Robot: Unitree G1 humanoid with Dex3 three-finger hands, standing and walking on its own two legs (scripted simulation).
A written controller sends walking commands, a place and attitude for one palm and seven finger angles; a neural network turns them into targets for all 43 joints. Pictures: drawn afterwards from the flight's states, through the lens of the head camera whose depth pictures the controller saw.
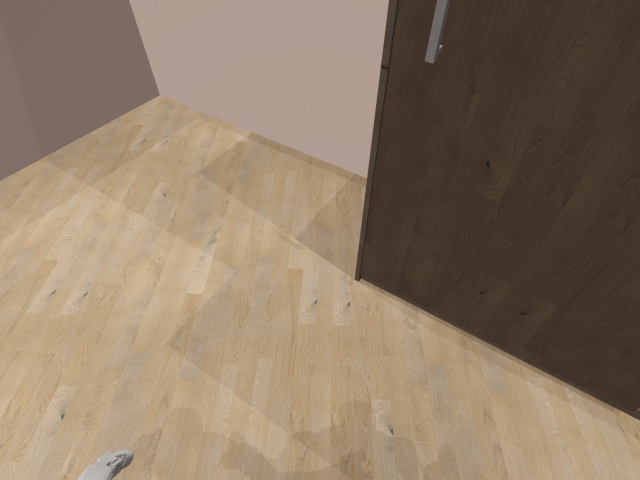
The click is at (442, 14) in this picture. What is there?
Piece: wardrobe's sliding door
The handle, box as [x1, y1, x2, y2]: [425, 0, 449, 62]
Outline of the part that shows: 449,0 437,0 425,61 433,62 436,59 437,54 441,51 442,45 439,44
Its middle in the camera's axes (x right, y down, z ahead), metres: +0.23 -0.45 +0.69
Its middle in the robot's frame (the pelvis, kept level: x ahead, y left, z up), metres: +0.86 -0.19 +0.26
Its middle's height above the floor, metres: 1.03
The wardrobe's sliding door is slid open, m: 0.00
